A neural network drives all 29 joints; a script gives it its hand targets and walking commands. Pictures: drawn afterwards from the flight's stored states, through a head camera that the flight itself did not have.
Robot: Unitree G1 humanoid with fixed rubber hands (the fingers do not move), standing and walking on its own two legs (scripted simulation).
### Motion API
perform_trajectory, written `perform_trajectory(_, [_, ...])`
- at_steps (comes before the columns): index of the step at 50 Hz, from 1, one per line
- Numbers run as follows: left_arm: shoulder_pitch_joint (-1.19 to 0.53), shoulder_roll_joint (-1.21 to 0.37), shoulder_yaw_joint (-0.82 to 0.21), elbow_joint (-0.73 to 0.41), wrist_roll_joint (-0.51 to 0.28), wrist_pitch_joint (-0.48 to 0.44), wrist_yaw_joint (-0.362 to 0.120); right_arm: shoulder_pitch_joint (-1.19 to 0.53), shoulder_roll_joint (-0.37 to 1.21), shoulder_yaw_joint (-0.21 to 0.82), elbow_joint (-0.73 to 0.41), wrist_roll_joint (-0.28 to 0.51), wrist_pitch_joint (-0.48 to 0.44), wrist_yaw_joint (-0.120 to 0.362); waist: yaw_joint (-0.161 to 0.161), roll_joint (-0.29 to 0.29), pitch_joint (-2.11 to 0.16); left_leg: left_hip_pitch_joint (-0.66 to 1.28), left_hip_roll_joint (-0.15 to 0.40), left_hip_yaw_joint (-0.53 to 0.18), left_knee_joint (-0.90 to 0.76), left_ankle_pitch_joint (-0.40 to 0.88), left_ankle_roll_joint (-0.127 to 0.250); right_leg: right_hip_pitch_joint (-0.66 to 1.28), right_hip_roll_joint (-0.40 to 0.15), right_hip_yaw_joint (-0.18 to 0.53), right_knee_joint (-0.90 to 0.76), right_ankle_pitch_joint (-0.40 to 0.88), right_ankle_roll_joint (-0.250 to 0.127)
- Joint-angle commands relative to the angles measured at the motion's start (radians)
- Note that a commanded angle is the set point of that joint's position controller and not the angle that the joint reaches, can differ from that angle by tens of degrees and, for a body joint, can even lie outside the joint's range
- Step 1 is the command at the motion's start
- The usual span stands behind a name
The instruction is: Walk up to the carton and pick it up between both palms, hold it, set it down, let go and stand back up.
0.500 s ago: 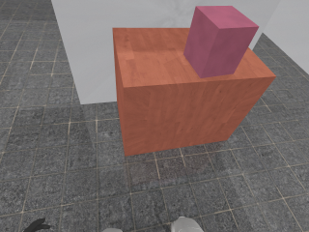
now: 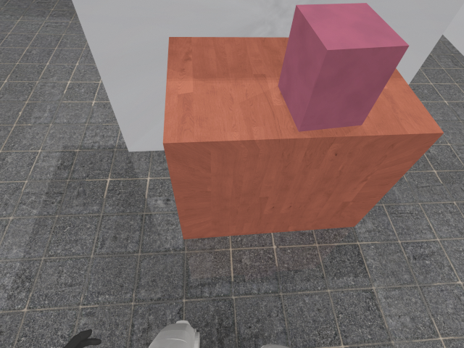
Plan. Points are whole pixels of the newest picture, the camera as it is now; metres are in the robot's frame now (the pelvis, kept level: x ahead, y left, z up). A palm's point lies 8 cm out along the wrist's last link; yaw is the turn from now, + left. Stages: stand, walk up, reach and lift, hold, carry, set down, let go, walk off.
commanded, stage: walk up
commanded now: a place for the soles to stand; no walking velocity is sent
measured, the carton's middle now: (331, 69) +0.78 -0.25 +0.02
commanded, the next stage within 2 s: none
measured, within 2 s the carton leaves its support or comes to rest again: neither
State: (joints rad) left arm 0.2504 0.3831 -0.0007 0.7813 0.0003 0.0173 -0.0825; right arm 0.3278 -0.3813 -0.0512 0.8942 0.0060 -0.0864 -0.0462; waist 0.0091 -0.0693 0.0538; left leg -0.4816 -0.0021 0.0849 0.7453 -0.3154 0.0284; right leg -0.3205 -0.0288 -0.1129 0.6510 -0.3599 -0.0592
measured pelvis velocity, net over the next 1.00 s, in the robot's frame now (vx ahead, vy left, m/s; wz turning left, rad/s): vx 0.11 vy -0.24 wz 0.09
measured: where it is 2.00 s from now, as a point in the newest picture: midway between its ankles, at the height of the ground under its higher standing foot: (312, 340)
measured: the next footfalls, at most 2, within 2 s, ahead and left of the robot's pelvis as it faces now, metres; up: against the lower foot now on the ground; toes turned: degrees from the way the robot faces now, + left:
left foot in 0.04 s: +0.12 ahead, +0.11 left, +0.00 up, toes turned +3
right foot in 0.40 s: +0.14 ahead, -0.26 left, +0.00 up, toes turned +2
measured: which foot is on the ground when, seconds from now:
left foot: up 0.00-0.02, down 0.04-0.40, up 0.42-0.80, down 0.82-1.00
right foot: down 0.00-0.04, up 0.06-0.38, down 0.40-0.82, up 0.84-1.00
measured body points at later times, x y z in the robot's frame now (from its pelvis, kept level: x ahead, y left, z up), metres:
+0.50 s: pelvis +0.07 -0.16 -0.01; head +0.09 -0.15 +0.44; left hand +0.12 +0.16 -0.13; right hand +0.13 -0.49 -0.12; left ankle +0.06 +0.04 -0.68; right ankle +0.10 -0.26 -0.73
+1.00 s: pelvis +0.11 -0.24 -0.01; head +0.11 -0.20 +0.44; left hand +0.17 +0.08 -0.14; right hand +0.18 -0.58 -0.09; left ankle +0.15 -0.08 -0.72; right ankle +0.12 -0.37 -0.68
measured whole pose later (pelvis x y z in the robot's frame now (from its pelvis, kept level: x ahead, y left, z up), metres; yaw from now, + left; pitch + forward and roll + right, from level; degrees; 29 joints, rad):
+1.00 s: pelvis +0.11 -0.24 -0.01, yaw +5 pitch -2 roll +1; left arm 0.26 0.48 0.00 0.77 0.00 0.08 -0.09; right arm 0.34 -0.39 -0.05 0.91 -0.03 -0.09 -0.08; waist 0.01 -0.11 0.05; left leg -0.39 0.09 0.06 0.71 -0.30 0.03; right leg -0.47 -0.03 0.01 1.08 -0.45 -0.01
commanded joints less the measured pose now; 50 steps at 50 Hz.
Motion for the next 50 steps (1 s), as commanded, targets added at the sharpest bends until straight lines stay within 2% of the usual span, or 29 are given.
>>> perform_trajectory(1, [-0.053,0.143,0.095,-0.18,0.04,0.005,0.014,0.322,-0.383,-0.121,0.025,-0.03,-0.047,-0.068,-0.095,0.191,-0.256,0.642,0.316,-0.565,-0.353,0.051,0.138,-0.359,0.011,0.089,0.367,0.026,0.0])
perform_trajectory(2, [-0.066,0.21,0.118,-0.158,0.053,0.029,0.019,0.279,-0.42,-0.135,0.009,-0.034,-0.038,-0.081,-0.073,0.12,-0.176,0.523,0.449,-0.768,-0.422,-0.204,0.207,-0.433,-0.028,0.182,0.509,-0.163,0.015])
perform_trajectory(4, [-0.053,0.25,0.118,-0.142,0.059,0.05,0.008,0.114,-0.421,-0.135,-0.027,-0.023,-0.034,-0.084,-0.041,0.098,0.024,0.232,0.461,-0.763,-0.501,-0.474,0.273,-0.442,-0.095,0.242,0.555,-0.18,0.036])
perform_trajectory(7, [0.021,0.267,0.147,-0.074,0.062,0.048,-0.013,0.062,-0.359,-0.101,-0.028,-0.035,-0.04,-0.064,-0.005,0.069,0.003,0.215,0.32,-0.477,-0.443,-0.312,0.182,-0.363,-0.093,0.227,0.473,-0.077,0.058])
perform_trajectory(8, [0.051,0.25,0.139,-0.063,0.055,0.046,-0.017,0.048,-0.362,-0.099,-0.015,-0.037,-0.041,-0.058,0.003,0.123,-0.016,0.237,0.287,-0.424,-0.409,-0.21,0.155,-0.351,-0.088,0.223,0.443,-0.024,0.064])
perform_trajectory(12, [0.018,0.237,0.126,-0.083,0.046,0.054,-0.013,0.051,-0.391,-0.119,-0.032,-0.038,-0.029,-0.049,-0.037,0.209,-0.042,0.292,0.25,-0.391,-0.339,-0.21,0.182,-0.352,-0.075,0.185,0.344,-0.121,0.074])
perform_trajectory(14, [0.0,0.248,0.12,-0.081,0.056,0.041,-0.009,0.079,-0.403,-0.124,-0.044,-0.028,-0.031,-0.048,-0.058,0.225,-0.061,0.327,0.3,-0.414,-0.292,-0.094,0.202,-0.361,-0.101,0.188,0.306,-0.104,0.073])
perform_trajectory(17, [0.079,0.26,0.131,-0.055,0.046,0.024,-0.007,-0.033,-0.423,-0.124,-0.063,-0.037,-0.019,-0.044,0.012,0.264,-0.101,0.183,0.279,-0.343,-0.198,-0.043,0.182,-0.134,-0.093,0.126,0.121,-0.134,0.045])
perform_trajectory(18, [0.139,0.259,0.132,-0.042,0.049,0.015,-0.005,-0.083,-0.403,-0.114,-0.069,-0.024,-0.012,-0.045,0.05,0.214,-0.111,0.101,0.25,-0.274,-0.109,0.007,0.155,-0.014,-0.073,0.095,-0.023,-0.067,0.037])
perform_trajectory(19, [0.272,0.297,0.154,0.008,0.064,0.004,0.004,-0.102,-0.345,-0.097,-0.085,-0.031,0.002,-0.046,0.124,0.076,-0.163,-0.056,0.175,-0.177,0.111,-0.063,0.113,0.221,-0.016,0.089,-0.07,0.0,0.038])
perform_trajectory(20, [0.302,0.385,0.172,0.025,0.074,-0.002,0.015,-0.062,-0.202,-0.056,-0.083,-0.016,0.012,-0.047,0.154,-0.305,-0.078,-0.28,-0.02,-0.077,0.404,-0.296,0.033,0.231,-0.179,0.442,-0.339,-0.205,0.054])
perform_trajectory(21, [0.119,0.442,0.179,-0.043,0.077,0.0,0.019,-0.053,-0.245,-0.064,-0.089,-0.009,0.018,-0.064,0.086,-0.31,0.006,-0.407,-0.074,-0.107,0.471,-0.353,0.018,0.126,-0.299,0.727,-0.49,-0.37,-0.008])
perform_trajectory(22, [0.036,0.419,0.175,-0.071,0.068,0.004,0.019,-0.046,-0.306,-0.081,-0.075,-0.003,0.018,-0.068,0.043,-0.169,0.041,-0.38,-0.015,-0.184,0.516,-0.271,0.015,0.077,-0.29,0.717,-0.494,-0.423,-0.044])
perform_trajectory(24, [0.052,0.347,0.158,-0.073,0.047,-0.01,0.033,-0.012,-0.291,-0.057,-0.033,0.007,0.005,-0.043,0.066,-0.072,0.038,-0.324,0.028,-0.132,0.437,-0.125,0.005,0.141,-0.231,0.51,-0.366,-0.111,-0.033])
perform_trajectory(26, [0.072,0.295,0.136,-0.072,0.055,-0.014,0.031,0.068,-0.273,-0.059,-0.013,0.002,-0.001,-0.036,0.045,-0.155,-0.037,-0.276,0.035,-0.068,0.362,-0.091,0.004,0.216,-0.174,0.382,-0.274,0.206,-0.059])
perform_trajectory(28, [0.084,0.284,0.145,-0.093,0.056,-0.014,0.032,0.05,-0.256,-0.06,-0.027,-0.003,-0.004,-0.033,0.064,-0.058,-0.074,-0.225,0.031,-0.036,0.278,-0.087,0.001,0.264,-0.176,0.352,-0.264,0.361,-0.052])
perform_trajectory(30, [0.125,0.272,0.145,-0.095,0.045,-0.01,0.035,0.008,-0.223,-0.046,-0.05,-0.008,-0.006,-0.034,0.082,-0.082,-0.064,-0.197,0.031,-0.021,0.191,-0.096,-0.008,0.295,-0.179,0.336,-0.252,0.456,-0.085])
perform_trajectory(32, [0.134,0.266,0.141,-0.077,0.052,-0.005,0.039,-0.007,-0.224,-0.04,-0.051,0.002,-0.01,-0.036,0.098,-0.087,-0.108,-0.221,0.026,-0.032,0.131,-0.094,-0.005,0.432,-0.177,0.349,-0.22,0.575,-0.06])
perform_trajectory(34, [0.142,0.244,0.137,-0.088,0.045,0.003,0.038,-0.028,-0.221,-0.044,-0.073,0.001,-0.021,-0.04,0.107,-0.067,-0.144,-0.164,0.016,-0.003,0.039,-0.127,-0.009,0.411,-0.169,0.334,-0.167,0.645,-0.137])
perform_trajectory(36, [0.101,0.232,0.135,-0.106,0.05,0.005,0.036,0.017,-0.198,-0.037,-0.046,-0.004,-0.019,-0.049,0.083,-0.073,-0.15,-0.074,-0.001,0.029,-0.037,-0.048,0.007,0.316,-0.17,0.297,-0.136,0.616,-0.13])
perform_trajectory(38, [-0.039,0.209,0.111,-0.166,0.05,0.018,0.023,0.229,-0.207,-0.064,0.016,-0.017,-0.032,-0.055,-0.034,-0.017,-0.192,0.302,-0.006,0.033,-0.239,0.182,0.007,0.029,-0.106,0.185,0.004,0.393,-0.132])
perform_trajectory(39, [-0.092,0.187,0.096,-0.165,0.045,0.015,0.02,0.284,-0.248,-0.084,0.047,-0.023,-0.032,-0.065,-0.082,0.024,-0.17,0.432,0.045,-0.039,-0.291,0.221,0.035,-0.138,-0.057,0.136,0.127,0.303,-0.085])
perform_trajectory(40, [-0.086,0.14,0.08,-0.196,0.042,0.012,0.016,0.36,-0.344,-0.114,0.047,-0.042,-0.032,-0.073,-0.12,0.234,-0.199,0.611,0.251,-0.312,-0.334,0.015,0.112,-0.369,-0.009,0.098,0.312,0.078,-0.027])
perform_trajectory(41, [-0.054,0.175,0.1,-0.176,0.041,0.026,0.02,0.299,-0.415,-0.127,0.005,-0.051,-0.029,-0.084,-0.083,0.249,-0.152,0.513,0.487,-0.695,-0.428,-0.162,0.224,-0.48,0.009,0.171,0.468,-0.182,0.026])
perform_trajectory(42, [-0.038,0.26,0.119,-0.155,0.066,0.046,0.022,0.208,-0.448,-0.129,-0.012,-0.015,-0.022,-0.089,-0.074,0.072,-0.086,0.369,0.562,-0.757,-0.463,-0.313,0.309,-0.458,-0.055,0.236,0.53,-0.24,0.044])
perform_trajectory(44, [0.008,0.278,0.131,-0.115,0.06,0.056,0.0,0.034,-0.405,-0.116,-0.036,-0.022,-0.031,-0.087,0.005,0.068,0.038,0.187,0.494,-0.631,-0.498,-0.399,0.277,-0.4,-0.088,0.277,0.603,-0.138,0.054])
perform_trajectory(45, [0.033,0.29,0.148,-0.083,0.062,0.056,-0.006,0.016,-0.379,-0.106,-0.047,-0.026,-0.036,-0.085,0.026,0.013,0.025,0.185,0.412,-0.516,-0.466,-0.356,0.214,-0.343,-0.087,0.272,0.558,-0.103,0.047])
perform_trajectory(46, [0.069,0.266,0.14,-0.068,0.051,0.049,-0.011,0.011,-0.371,-0.097,-0.043,-0.026,-0.034,-0.074,0.029,0.083,0.003,0.195,0.358,-0.345,-0.416,-0.238,0.179,-0.327,-0.073,0.227,0.488,-0.077,0.058])
perform_trajectory(50, [0.105,0.25,0.131,-0.06,0.036,0.051,-0.026,-0.025,-0.419,-0.113,-0.066,-0.047,-0.022,-0.043,0.009,0.302,-0.037,0.154,0.314,-0.26,-0.357,-0.303,0.154,-0.194,-0.072,0.143,0.289,-0.167,0.066])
